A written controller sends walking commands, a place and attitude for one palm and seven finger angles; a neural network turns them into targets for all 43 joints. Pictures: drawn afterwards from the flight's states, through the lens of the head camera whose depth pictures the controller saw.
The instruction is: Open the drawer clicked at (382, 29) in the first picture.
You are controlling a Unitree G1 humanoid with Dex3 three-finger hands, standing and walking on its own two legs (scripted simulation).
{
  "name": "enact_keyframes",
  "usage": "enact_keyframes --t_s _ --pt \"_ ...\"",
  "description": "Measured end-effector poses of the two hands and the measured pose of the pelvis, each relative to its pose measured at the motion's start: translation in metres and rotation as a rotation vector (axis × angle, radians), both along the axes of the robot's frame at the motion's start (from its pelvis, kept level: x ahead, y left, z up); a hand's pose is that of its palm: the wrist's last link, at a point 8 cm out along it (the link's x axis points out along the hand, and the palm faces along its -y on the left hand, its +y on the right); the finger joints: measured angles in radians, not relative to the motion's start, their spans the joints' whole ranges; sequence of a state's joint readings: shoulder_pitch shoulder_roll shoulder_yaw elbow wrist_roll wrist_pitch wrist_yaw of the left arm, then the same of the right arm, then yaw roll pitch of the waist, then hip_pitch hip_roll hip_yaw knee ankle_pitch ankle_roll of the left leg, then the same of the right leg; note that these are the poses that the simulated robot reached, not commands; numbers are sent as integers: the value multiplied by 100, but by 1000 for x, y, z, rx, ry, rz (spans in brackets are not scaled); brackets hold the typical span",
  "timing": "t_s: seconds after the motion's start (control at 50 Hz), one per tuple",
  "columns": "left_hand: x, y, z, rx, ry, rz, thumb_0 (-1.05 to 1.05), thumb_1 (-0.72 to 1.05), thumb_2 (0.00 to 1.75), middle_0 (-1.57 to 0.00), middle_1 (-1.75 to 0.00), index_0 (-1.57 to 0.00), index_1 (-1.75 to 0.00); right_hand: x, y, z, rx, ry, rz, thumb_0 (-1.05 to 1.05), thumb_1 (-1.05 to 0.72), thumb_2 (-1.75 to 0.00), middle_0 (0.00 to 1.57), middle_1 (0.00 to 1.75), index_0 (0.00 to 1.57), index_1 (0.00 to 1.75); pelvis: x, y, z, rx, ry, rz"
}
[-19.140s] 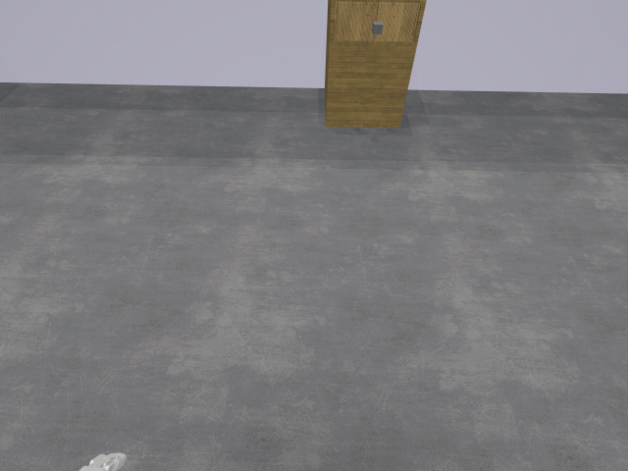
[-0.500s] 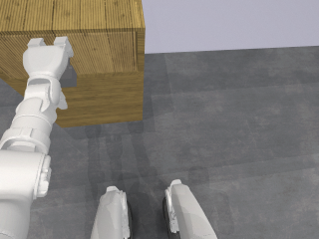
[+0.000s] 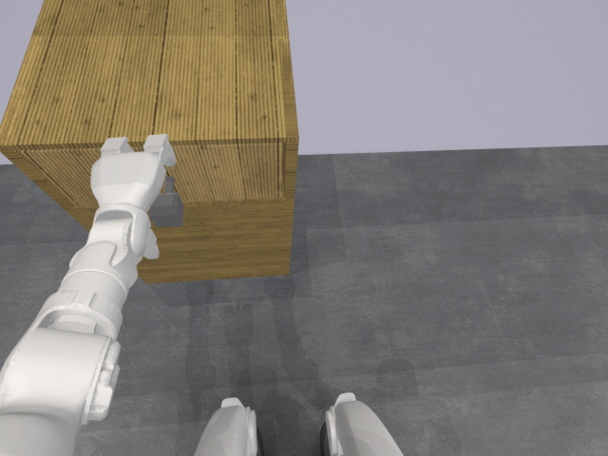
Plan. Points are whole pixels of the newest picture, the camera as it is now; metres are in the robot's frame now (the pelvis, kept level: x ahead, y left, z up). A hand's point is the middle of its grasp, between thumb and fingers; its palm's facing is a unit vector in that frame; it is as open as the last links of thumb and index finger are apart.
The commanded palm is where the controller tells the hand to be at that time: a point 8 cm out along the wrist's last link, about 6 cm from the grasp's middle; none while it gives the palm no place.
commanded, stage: re-aim the fingers above the handle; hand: left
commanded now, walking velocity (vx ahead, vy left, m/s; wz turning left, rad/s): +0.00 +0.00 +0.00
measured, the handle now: (168, 199) +0.52 +0.19 -0.11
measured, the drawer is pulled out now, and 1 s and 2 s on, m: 0.00 0.00 0.00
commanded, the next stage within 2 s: none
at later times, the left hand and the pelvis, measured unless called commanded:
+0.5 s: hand (150, 195) +0.48 +0.19 -0.03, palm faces -0.05 -0.04 -1.00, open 13.9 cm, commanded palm +0.47 +0.19 +0.01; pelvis -0.01 +0.00 +0.00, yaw +0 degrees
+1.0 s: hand (147, 197) +0.48 +0.20 -0.04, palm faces -0.05 -0.03 -1.00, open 13.9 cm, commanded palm +0.46 +0.18 +0.01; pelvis -0.01 -0.01 -0.01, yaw +0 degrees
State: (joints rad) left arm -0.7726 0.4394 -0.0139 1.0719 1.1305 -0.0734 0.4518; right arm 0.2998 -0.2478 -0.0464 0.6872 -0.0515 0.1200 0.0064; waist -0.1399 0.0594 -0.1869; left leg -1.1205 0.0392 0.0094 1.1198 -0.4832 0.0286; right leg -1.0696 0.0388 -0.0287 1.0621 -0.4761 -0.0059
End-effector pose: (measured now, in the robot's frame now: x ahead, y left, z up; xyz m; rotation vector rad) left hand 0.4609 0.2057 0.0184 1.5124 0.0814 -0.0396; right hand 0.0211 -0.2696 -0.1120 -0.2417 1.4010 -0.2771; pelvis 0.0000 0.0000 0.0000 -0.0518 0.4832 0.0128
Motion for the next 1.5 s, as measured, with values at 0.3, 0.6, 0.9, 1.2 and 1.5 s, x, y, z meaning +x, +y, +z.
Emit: enact_keyframes --t_s 0.3,0.6,0.9,1.2,1.5 --pt "-2 5 -4 33 -19 39 0 -49 30 -32 -120 -32 -120 0 8 -12 33 11 8 0 -90 -90 20 30 20 30 -4 0 -5 1 5 9" --pt "-3 -4 1 34 -21 31 0 -49 30 -32 -120 -32 -120 -26 4 -10 30 34 -27 0 -90 -90 20 30 20 30 -10 -2 -6 8 -4 -6" --pt "-1 -8 2 24 -37 16 0 -49 30 -32 -120 -32 -120 -26 -3 -10 8 26 -14 0 -90 -90 20 30 20 30 -14 -5 -8 5 5 4" --pt "-5 -17 -2 12 -24 -11 0 -49 30 -32 -120 -32 -120 -20 4 -11 28 15 -14 0 -90 -90 20 30 20 30 -10 -4 -6 6 2 3" --pt "3 -17 -2 29 16 25 0 -49 30 -32 -120 -32 -120 -18 4 -9 31 15 -19 0 -90 -90 20 30 20 30 -7 -4 -4 9 2 1"
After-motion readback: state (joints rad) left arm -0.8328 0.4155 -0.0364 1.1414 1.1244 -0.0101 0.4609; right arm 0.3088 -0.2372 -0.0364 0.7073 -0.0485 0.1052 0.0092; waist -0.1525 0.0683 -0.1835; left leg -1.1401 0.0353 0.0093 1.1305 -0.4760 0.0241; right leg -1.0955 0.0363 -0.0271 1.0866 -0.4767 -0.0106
